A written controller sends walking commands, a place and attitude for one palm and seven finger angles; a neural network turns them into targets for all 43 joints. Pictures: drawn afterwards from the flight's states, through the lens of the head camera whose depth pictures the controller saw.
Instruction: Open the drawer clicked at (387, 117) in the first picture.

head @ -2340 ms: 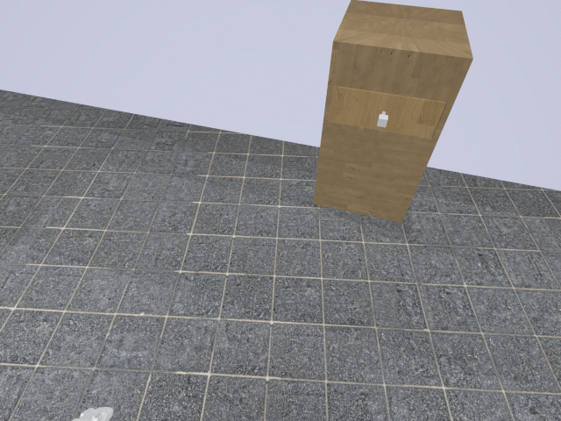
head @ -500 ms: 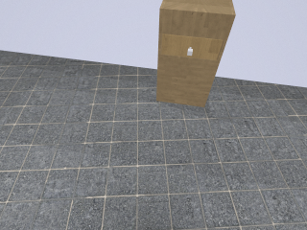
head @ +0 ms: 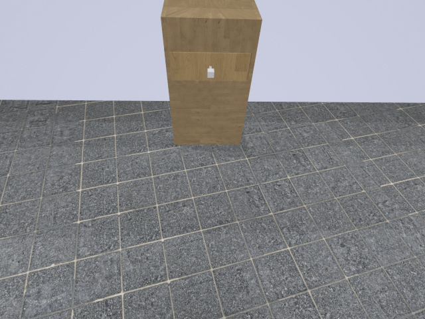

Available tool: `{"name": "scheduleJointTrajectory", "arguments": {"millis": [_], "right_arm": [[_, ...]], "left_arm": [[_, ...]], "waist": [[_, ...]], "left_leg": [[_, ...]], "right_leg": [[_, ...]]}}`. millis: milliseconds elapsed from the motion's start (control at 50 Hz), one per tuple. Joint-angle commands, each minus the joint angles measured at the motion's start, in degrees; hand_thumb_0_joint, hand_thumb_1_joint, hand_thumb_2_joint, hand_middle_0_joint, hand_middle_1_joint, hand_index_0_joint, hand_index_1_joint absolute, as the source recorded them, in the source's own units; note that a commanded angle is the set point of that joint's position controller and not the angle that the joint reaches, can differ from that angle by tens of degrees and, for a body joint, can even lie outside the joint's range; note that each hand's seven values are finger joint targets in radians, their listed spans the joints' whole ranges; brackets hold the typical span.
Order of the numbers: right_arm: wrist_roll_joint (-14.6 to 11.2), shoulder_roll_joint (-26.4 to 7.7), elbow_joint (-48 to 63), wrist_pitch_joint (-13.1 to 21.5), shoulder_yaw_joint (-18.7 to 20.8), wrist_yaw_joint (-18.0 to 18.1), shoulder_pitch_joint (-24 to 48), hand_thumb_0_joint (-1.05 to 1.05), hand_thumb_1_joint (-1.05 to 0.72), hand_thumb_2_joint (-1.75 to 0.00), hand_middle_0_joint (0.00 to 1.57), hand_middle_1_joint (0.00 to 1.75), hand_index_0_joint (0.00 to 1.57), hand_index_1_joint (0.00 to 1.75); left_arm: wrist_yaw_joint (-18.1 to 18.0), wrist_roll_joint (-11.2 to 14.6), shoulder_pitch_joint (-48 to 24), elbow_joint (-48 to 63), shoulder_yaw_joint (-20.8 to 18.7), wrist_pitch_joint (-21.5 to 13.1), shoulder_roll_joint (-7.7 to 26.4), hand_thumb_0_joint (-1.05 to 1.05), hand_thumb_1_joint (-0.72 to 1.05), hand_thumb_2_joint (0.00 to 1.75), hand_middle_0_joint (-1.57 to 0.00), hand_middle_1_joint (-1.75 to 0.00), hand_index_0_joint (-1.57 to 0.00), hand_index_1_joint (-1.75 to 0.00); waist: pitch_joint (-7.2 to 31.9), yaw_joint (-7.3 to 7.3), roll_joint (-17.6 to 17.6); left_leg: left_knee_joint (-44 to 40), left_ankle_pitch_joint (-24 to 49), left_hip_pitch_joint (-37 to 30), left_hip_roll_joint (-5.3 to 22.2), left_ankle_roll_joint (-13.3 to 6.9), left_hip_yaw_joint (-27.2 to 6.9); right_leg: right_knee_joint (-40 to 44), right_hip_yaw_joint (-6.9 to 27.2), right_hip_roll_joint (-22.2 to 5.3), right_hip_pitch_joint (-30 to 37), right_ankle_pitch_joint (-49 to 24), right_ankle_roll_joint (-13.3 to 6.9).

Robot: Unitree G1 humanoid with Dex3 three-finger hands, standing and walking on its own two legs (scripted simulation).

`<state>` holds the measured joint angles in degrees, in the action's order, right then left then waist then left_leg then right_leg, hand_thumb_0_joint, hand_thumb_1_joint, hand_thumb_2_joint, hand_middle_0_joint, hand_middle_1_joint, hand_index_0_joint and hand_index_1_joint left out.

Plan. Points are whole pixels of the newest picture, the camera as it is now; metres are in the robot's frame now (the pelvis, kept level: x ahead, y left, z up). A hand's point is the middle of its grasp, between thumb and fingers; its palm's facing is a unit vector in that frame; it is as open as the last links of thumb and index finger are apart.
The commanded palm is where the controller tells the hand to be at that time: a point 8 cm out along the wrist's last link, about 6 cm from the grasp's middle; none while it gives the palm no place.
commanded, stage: walk to a spot facing it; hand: left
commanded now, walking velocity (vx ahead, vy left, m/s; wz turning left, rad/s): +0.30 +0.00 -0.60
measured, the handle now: (210, 71) +1.20 +0.12 -0.21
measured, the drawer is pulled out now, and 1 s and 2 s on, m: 0.00 0.00 0.00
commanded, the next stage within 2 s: turn to face it in 1.04 s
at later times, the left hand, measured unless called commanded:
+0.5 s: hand (202, 233) +0.36 +0.06 -0.19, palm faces -0.40 -0.90 -0.16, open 7.4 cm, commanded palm none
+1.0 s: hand (200, 194) +0.47 +0.08 -0.18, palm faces -0.45 -0.88 -0.17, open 7.4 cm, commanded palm none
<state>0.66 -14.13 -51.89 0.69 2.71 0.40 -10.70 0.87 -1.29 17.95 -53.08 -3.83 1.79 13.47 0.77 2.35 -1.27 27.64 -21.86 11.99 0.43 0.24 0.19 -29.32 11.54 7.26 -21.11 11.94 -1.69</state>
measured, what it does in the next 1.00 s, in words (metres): walks ahead, turning right: right foot, then left foot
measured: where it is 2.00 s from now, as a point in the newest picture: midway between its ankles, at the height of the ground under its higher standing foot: (260, 270)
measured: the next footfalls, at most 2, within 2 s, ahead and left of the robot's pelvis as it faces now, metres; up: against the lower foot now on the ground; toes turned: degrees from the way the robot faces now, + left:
right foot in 0.44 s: +0.25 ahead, -0.18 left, +0.00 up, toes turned -25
left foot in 0.84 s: +0.45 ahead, -0.01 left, +0.00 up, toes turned -16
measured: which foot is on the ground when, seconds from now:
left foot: down 0.00-0.44, up 0.46-0.82, down 0.84-1.00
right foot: down 0.00-0.00, up 0.02-0.42, down 0.44-0.84, up 0.86-1.00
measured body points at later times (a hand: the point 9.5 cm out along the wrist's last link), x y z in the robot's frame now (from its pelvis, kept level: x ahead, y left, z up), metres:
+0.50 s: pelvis +0.15 -0.06 -0.03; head +0.22 -0.06 +0.41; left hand +0.38 +0.11 -0.17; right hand -0.04 -0.24 -0.16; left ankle +0.00 +0.11 -0.65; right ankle +0.21 -0.17 -0.74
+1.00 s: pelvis +0.36 -0.08 +0.00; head +0.38 -0.06 +0.45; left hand +0.50 +0.13 -0.16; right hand +0.31 -0.32 -0.12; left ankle +0.41 +0.00 -0.74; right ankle +0.27 -0.18 -0.64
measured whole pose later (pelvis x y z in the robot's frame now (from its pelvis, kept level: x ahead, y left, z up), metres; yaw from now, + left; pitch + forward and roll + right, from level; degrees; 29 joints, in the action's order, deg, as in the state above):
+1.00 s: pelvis +0.36 -0.08 +0.00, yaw -32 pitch -1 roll -1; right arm 1.5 -8.0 -54.6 5.0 2.3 1.1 -13.6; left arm 1.6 -1.9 17.5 -58.9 -5.2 0.6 12.8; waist -0.6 1.0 -2.5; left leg 29.7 -16.1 12.1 6.2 -1.2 14.1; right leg -68.7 -2.3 -2.4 -28.8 18.2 -0.2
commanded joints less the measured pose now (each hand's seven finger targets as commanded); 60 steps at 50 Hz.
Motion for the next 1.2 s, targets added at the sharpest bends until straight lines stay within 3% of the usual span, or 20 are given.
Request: {"name": "scheduleJointTrajectory", "arguments": {"millis": [0, 40, 100, 300, 360, 380, 400, 420, 440, 500, 560, 720, 780, 800, 820, 840, 900, 980, 1100, 1180], "right_arm": [[0.60, -13.55, 2.01, 1.82, 3.02, 1.46, -9.44, 0.00, -0.90, -0.90, 0.20, 0.30, 0.20, 0.30], [0.51, -8.60, 2.30, 2.61, 1.52, 1.28, -4.59, 0.00, -0.90, -0.90, 0.20, 0.30, 0.20, 0.30], [0.54, -5.76, 0.84, 3.76, 0.36, 1.57, -7.89, 0.00, -0.90, -0.90, 0.20, 0.30, 0.20, 0.30], [1.11, -5.51, -5.48, 3.87, 0.29, 1.82, -18.88, 0.00, -0.90, -0.90, 0.20, 0.30, 0.20, 0.30], [0.69, -8.10, -6.05, 3.80, 1.10, 1.62, -17.42, 0.00, -0.90, -0.90, 0.20, 0.30, 0.20, 0.30], [0.41, -8.76, -5.63, 3.68, 1.17, 1.43, -16.40, 0.00, -0.90, -0.90, 0.20, 0.30, 0.20, 0.30], [-0.41, -7.40, -5.06, 3.63, 0.82, 0.72, -15.80, 0.00, -0.90, -0.90, 0.20, 0.30, 0.20, 0.30], [-1.38, -2.40, -3.25, 3.83, 0.02, 0.57, -17.83, 0.00, -0.90, -0.90, 0.20, 0.30, 0.20, 0.30], [-1.35, -2.55, -0.20, 4.14, 0.08, 1.25, -10.57, 0.00, -0.90, -0.90, 0.20, 0.30, 0.20, 0.30], [0.38, -3.24, -1.44, 3.07, 0.60, 0.66, -7.92, 0.00, -0.90, -0.90, 0.20, 0.30, 0.20, 0.30], [1.02, 0.20, -3.92, 0.98, 0.40, 0.22, -14.35, 0.00, -0.90, -0.90, 0.20, 0.30, 0.20, 0.30], [0.87, 0.58, -0.33, 2.18, 0.90, -1.37, -4.90, 0.00, -0.90, -0.90, 0.20, 0.30, 0.20, 0.30], [0.75, -1.09, -1.50, 3.28, 1.38, -0.81, -7.56, 0.00, -0.90, -0.90, 0.20, 0.30, 0.20, 0.30], [1.03, -4.24, -2.93, 3.70, 2.14, -0.11, -12.67, 0.00, -0.90, -0.90, 0.20, 0.30, 0.20, 0.30], [2.07, -10.44, -4.06, 3.88, 3.56, 0.20, -19.10, 0.00, -0.90, -0.90, 0.20, 0.30, 0.20, 0.30], [1.76, -11.12, -4.46, 3.41, 3.39, 0.41, -20.70, 0.00, -0.90, -0.90, 0.20, 0.30, 0.20, 0.30], [1.25, -4.01, -2.64, 4.06, 1.37, 0.84, -10.83, 0.00, -0.90, -0.90, 0.20, 0.30, 0.20, 0.30], [0.83, -1.13, -3.20, 4.65, 1.27, 1.34, -9.42, 0.00, -0.90, -0.90, 0.20, 0.30, 0.20, 0.30], [0.82, -3.17, -4.53, 3.32, 1.69, 1.33, -9.95, 0.00, -0.90, -0.90, 0.20, 0.30, 0.20, 0.30], [1.12, -3.39, -6.58, 2.38, 1.78, 1.19, -10.98, 0.00, -0.90, -0.90, 0.20, 0.30, 0.20, 0.30]], "left_arm": [[1.38, -0.28, -11.76, 10.19, -2.82, -2.10, 6.76, 0.00, 0.90, 0.90, -0.20, -0.30, -0.20, -0.30], [2.53, -0.83, -9.30, 7.70, -3.18, -1.62, 6.96, 0.00, 0.90, 0.90, -0.20, -0.30, -0.20, -0.30], [3.03, -0.96, -8.45, 6.30, -2.14, -0.97, 3.80, 0.00, 0.90, 0.90, -0.20, -0.30, -0.20, -0.30], [3.53, -0.28, -22.23, 8.36, 0.47, -1.29, 0.60, 0.00, 0.90, 0.90, -0.20, -0.30, -0.20, -0.30], [2.79, -0.43, -12.91, 5.15, -0.38, -2.05, 3.08, 0.00, 0.90, 0.90, -0.20, -0.30, -0.20, -0.30], [2.46, -0.64, -5.43, 2.79, -0.98, -2.73, 4.98, 0.00, 0.90, 0.90, -0.20, -0.30, -0.20, -0.30], [1.88, -0.81, 3.41, 0.00, -2.32, -3.48, 9.53, 0.00, 0.90, 0.90, -0.20, -0.30, -0.20, -0.30], [0.91, -0.26, 9.32, -1.21, -3.71, -4.00, 16.16, 0.00, 0.90, 0.90, -0.20, -0.30, -0.20, -0.30], [0.13, 1.22, 10.66, -1.33, -4.04, -3.39, 18.23, 0.00, 0.90, 0.90, -0.20, -0.30, -0.20, -0.30], [-0.98, 0.78, -2.39, 1.37, -1.96, -3.85, 10.78, 0.00, 0.90, 0.90, -0.20, -0.30, -0.20, -0.30], [-1.30, -0.34, -7.91, 1.40, -1.35, -4.70, 7.80, 0.00, 0.90, 0.90, -0.20, -0.30, -0.20, -0.30], [-0.36, -0.25, -4.39, -0.66, -1.58, -4.80, 8.06, 0.00, 0.90, 0.90, -0.20, -0.30, -0.20, -0.30], [-0.39, 0.22, -3.96, -0.58, -1.73, -4.37, 7.06, 0.00, 0.90, 0.90, -0.20, -0.30, -0.20, -0.30], [-0.18, 0.36, -3.70, 0.02, -1.35, -4.25, 4.91, 0.00, 0.90, 0.90, -0.20, -0.30, -0.20, -0.30], [0.34, 0.77, -3.15, 1.20, -0.81, -4.37, 0.98, 0.00, 0.90, 0.90, -0.20, -0.30, -0.20, -0.30], [0.15, 0.16, -5.96, 2.75, -0.67, -4.62, 2.12, 0.00, 0.90, 0.90, -0.20, -0.30, -0.20, -0.30], [1.23, -0.58, -7.22, 1.27, -1.82, -3.89, 2.03, 0.00, 0.90, 0.90, -0.20, -0.30, -0.20, -0.30], [1.37, -0.76, -3.07, -0.17, -1.81, -1.62, -0.78, 0.00, 0.90, 0.90, -0.20, -0.30, -0.20, -0.30], [1.63, -0.34, -8.95, 1.71, -1.28, -0.55, -1.93, 0.00, 0.90, 0.90, -0.20, -0.30, -0.20, -0.30], [0.55, -0.52, -8.51, 0.66, -0.39, -1.76, -2.58, 0.00, 0.90, 0.90, -0.20, -0.30, -0.20, -0.30]], "waist": [[-5.27, -6.73, 12.02], [-7.52, -2.77, 7.81], [-8.33, -2.47, 8.42], [-10.51, -6.19, 10.81], [-3.01, -1.24, 10.77], [1.56, 2.26, 10.49], [7.57, 6.30, 6.44], [16.07, 6.51, -6.21], [14.71, 7.76, -3.17], [2.13, 0.76, 0.83], [1.55, -5.09, -0.38], [-2.95, -2.64, -5.29], [-2.69, -4.57, -1.42], [-0.51, -7.05, 4.99], [2.27, -8.97, 18.63], [1.53, -9.73, 20.26], [-5.88, -5.04, 6.06], [-4.05, -2.38, 7.08], [-5.39, -3.61, 11.49], [-4.09, -3.95, 12.41]], "left_leg": [[-22.31, -20.69, -12.44, 29.20, -10.58, -28.91], [-20.93, -12.37, -5.95, 21.67, -7.30, -16.04], [-18.16, 6.16, -7.24, 16.07, -5.80, -4.00], [-12.03, 42.27, -16.09, 16.91, -5.46, 10.94], [2.26, 63.88, -15.54, 17.99, -4.17, 14.18], [12.93, 61.71, -11.44, 16.25, -2.45, 15.26], [27.54, 46.45, 2.39, 15.53, -0.35, 14.99], [49.33, -7.22, 21.35, 6.13, 2.62, 13.22], [58.61, -12.44, 27.22, 5.54, 1.15, 4.44], [52.91, -0.01, 24.19, 11.48, 1.45, -0.10], [40.75, 1.10, 15.78, 11.26, 2.53, 2.25], [14.64, 7.12, 10.79, 6.63, 2.46, 5.91], [3.07, 8.68, -2.45, 4.84, 2.48, 7.38], [-2.52, 3.46, -12.24, 9.06, 0.63, 0.89], [-10.32, -2.41, -20.34, 24.02, -4.92, -17.44], [-15.58, -7.77, -17.77, 30.97, -8.39, -25.93], [-17.53, -1.38, -6.35, 25.72, -5.83, -11.54], [-14.07, 23.98, -5.49, 20.50, -4.39, 6.72], [-9.81, 39.08, -8.76, 19.54, -4.72, 16.82], [-4.47, 41.82, -7.94, 19.39, -5.33, 15.62]], "right_leg": [[-25.88, -5.68, -7.22, -27.98, 15.06, 2.23], [-33.39, -7.85, -8.77, -25.14, 6.96, 3.28], [-39.03, -10.11, -9.53, -24.84, 0.37, 3.87], [-13.71, -20.58, -9.12, -17.94, -1.05, 1.01], [-8.72, -22.39, -5.12, -0.89, 2.13, -2.50], [-4.51, -23.46, -3.53, 11.28, 0.23, -3.35], [-2.60, -17.19, -9.10, 30.36, -3.71, -5.96], [0.83, 11.89, -28.79, 45.16, -7.87, -13.91], [7.66, 22.24, -34.64, 40.98, -14.70, -17.50], [12.47, 8.81, -27.66, 15.83, -1.67, -13.06], [13.64, -2.28, -21.92, 2.82, -2.43, -10.24], [14.51, -0.67, -18.35, 2.03, 9.65, -8.85], [7.52, -1.76, -15.75, -1.30, 7.72, -6.53], [-3.46, -4.22, -11.89, -6.60, 5.21, -4.37], [-22.42, -13.15, -4.85, -16.97, 14.42, -0.91], [-34.88, -12.24, -6.34, -21.06, 21.09, -0.30], [-43.34, -10.41, -12.59, -21.50, 8.11, 0.79], [-40.32, -13.16, -13.69, -17.58, 1.67, 3.11], [-22.49, -18.19, -12.91, -15.28, -0.41, 3.91], [-10.74, -19.69, -10.08, -4.82, -1.48, 1.92]]}}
